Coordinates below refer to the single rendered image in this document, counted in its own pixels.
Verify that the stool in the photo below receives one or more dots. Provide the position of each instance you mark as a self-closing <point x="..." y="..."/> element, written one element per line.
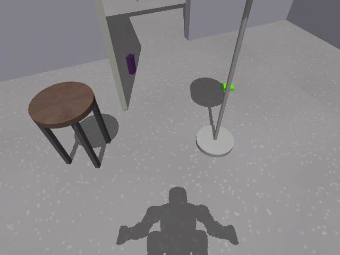
<point x="62" y="105"/>

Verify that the floor lamp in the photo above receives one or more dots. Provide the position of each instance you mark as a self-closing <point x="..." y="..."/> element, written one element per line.
<point x="215" y="140"/>

